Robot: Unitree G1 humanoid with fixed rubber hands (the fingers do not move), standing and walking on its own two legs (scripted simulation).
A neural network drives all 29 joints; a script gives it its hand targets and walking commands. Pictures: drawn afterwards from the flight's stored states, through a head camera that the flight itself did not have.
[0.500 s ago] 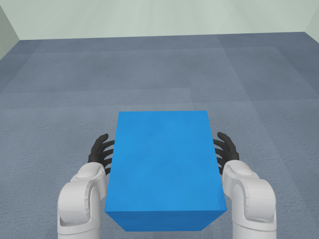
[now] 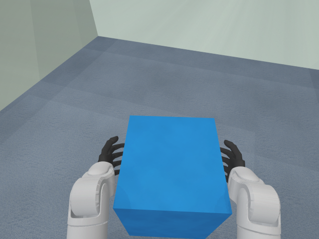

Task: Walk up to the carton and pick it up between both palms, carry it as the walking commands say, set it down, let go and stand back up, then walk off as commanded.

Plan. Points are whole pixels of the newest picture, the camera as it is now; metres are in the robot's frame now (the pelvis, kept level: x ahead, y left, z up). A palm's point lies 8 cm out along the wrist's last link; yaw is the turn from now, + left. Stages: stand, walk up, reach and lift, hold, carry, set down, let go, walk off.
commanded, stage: carry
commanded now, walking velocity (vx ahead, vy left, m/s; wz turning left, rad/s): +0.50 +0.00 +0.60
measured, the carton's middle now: (169, 180) +0.29 -0.01 +0.01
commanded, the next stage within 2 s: none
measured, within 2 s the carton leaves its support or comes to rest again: neither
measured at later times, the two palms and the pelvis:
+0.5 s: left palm (91, 96) +0.55 +0.23 +0.07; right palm (179, 87) +0.58 -0.06 +0.08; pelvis +0.29 +0.05 +0.01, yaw +8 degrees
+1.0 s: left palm (92, 69) +0.67 +0.25 +0.10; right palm (171, 60) +0.72 -0.03 +0.10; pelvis +0.43 +0.06 +0.01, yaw +10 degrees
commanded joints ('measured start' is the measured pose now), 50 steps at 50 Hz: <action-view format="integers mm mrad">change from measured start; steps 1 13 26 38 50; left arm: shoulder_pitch -342 -360 -414 -371 -430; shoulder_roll -984 -913 -976 -923 -932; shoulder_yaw -659 -683 -710 -673 -669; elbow -56 -133 -161 -27 -36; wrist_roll -380 -450 -430 -406 -420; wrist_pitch -2 16 -13 29 33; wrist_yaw -250 -287 -259 -277 -267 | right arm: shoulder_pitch -459 -356 -431 -445 -464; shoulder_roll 922 936 993 911 954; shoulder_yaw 779 755 763 751 733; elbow -70 -55 -69 -9 31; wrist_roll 432 364 427 386 408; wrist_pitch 4 -16 -40 10 10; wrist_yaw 278 222 258 258 248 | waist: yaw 35 23 -2 -8 3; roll -106 -241 55 -127 -54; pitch -347 -133 -388 -266 -335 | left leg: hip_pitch -386 -293 282 49 72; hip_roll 116 70 314 193 190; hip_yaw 11 234 11 62 77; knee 263 -367 -651 -558 -452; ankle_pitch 38 320 988 330 741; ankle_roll -17 -21 125 -45 -48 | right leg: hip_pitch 600 493 25 251 335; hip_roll -401 -250 -35 -182 -116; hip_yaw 471 -74 202 220 157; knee -242 -234 314 -80 60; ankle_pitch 81 531 -360 204 485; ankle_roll -112 21 117 31 40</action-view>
